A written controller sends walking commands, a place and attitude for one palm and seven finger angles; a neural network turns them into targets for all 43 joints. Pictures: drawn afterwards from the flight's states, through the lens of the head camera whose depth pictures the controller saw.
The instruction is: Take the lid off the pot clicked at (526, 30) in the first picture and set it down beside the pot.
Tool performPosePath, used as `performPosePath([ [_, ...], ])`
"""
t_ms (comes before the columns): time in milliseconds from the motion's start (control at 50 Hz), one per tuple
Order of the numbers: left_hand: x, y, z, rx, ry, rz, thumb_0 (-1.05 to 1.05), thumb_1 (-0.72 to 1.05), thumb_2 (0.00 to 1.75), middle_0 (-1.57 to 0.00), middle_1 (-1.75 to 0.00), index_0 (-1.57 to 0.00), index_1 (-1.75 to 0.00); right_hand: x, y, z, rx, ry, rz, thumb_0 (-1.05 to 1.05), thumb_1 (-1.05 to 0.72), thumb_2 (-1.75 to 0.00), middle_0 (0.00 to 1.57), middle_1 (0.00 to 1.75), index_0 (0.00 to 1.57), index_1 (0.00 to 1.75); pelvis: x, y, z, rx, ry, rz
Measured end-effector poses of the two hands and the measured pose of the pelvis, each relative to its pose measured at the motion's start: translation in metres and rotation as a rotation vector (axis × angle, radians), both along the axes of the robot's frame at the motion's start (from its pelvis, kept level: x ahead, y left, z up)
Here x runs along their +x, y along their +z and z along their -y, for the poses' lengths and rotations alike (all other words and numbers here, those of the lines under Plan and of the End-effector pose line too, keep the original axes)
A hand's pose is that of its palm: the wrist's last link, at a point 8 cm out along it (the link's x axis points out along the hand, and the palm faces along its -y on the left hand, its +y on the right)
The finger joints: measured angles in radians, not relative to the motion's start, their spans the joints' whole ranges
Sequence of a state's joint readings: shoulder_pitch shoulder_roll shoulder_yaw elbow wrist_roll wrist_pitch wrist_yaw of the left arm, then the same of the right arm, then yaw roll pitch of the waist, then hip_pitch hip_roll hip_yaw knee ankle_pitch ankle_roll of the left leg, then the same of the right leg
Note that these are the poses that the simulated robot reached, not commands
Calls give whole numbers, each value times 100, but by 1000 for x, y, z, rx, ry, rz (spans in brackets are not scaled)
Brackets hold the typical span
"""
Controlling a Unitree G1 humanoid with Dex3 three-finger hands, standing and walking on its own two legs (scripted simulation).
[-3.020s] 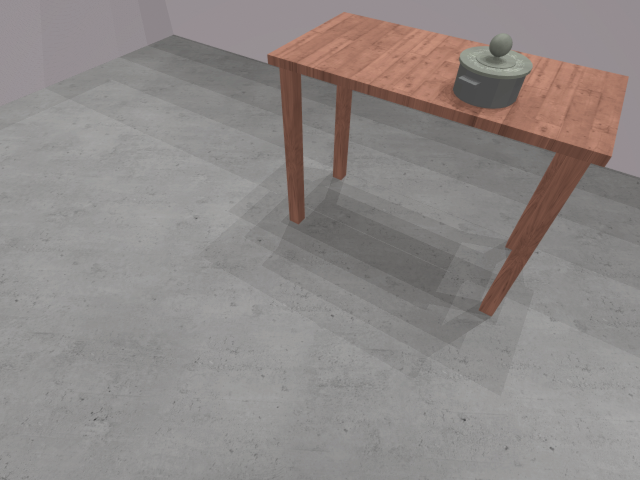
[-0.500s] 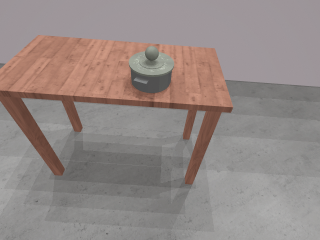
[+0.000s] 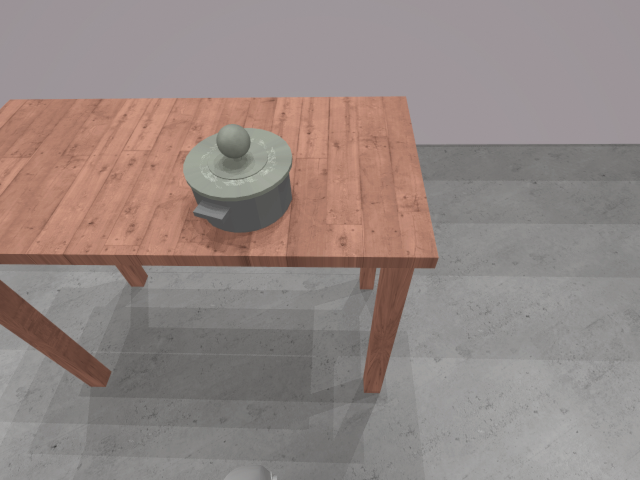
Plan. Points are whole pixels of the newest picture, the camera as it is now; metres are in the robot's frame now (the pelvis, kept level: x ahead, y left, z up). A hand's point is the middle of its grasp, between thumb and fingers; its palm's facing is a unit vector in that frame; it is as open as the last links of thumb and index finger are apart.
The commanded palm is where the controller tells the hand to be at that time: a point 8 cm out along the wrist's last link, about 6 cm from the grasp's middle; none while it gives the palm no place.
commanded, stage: come to a stop and stand still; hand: left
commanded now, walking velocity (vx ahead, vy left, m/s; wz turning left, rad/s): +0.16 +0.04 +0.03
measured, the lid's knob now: (233, 141) +0.58 +0.16 +0.10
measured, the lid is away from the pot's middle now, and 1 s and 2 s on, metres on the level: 0.00 0.00 0.00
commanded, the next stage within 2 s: look again from close up in 1.50 s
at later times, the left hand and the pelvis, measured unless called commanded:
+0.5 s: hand out of the picture +0.06 +0.18 -0.18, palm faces +0.07 -0.97 -0.23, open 7.4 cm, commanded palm none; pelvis +0.07 -0.01 -0.01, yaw -1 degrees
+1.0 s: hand out of the picture +0.05 +0.18 -0.17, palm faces +0.06 -0.97 -0.22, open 7.4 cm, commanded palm none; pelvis +0.02 -0.01 +0.00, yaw +0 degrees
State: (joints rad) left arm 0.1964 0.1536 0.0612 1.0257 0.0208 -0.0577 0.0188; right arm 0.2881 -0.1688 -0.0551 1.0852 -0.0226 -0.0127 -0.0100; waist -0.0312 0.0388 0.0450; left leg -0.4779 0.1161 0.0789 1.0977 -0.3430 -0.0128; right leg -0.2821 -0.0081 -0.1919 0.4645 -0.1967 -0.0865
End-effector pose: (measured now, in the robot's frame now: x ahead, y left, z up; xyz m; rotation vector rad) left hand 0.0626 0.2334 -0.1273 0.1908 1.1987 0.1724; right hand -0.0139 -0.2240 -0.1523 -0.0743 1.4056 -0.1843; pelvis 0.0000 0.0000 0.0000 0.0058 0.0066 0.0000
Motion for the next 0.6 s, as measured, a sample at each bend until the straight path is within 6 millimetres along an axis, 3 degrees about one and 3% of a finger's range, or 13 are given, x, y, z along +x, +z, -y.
performPosePath([
  [140,-13,-3,11,-38,46,-91,-1,92,90,-20,-30,-20,-30,122,17,8,-19,84,213,1,-91,-89,19,30,19,29,37,6,3,-9,0,-1],
  [200,-20,-9,16,-64,73,-145,-1,92,90,-20,-30,-20,-30,159,21,0,-24,119,257,1,-91,-89,19,30,19,29,52,4,-1,-14,-5,8],
  [260,-25,-21,18,-88,98,-198,0,91,90,-20,-30,-20,-30,183,19,-11,-31,142,278,1,-91,-89,19,30,19,29,66,-2,-6,-28,-3,17],
  [340,-25,-26,19,-99,118,-239,0,91,90,-20,-30,-20,-30,193,20,-23,-29,157,250,1,-91,-89,20,30,19,29,76,-2,-7,-5,-4,16],
  [420,-20,-24,16,-82,104,-251,0,90,90,-20,-30,-20,-30,186,14,-23,-20,133,218,1,-91,-89,20,30,20,30,75,-3,-5,15,-14,5],
  [600,-1,-5,9,50,72,-169,0,90,90,-20,-30,-19,-30,140,-10,20,6,68,115,1,-91,-89,20,30,20,30,61,-8,21,35,-6,5],
])
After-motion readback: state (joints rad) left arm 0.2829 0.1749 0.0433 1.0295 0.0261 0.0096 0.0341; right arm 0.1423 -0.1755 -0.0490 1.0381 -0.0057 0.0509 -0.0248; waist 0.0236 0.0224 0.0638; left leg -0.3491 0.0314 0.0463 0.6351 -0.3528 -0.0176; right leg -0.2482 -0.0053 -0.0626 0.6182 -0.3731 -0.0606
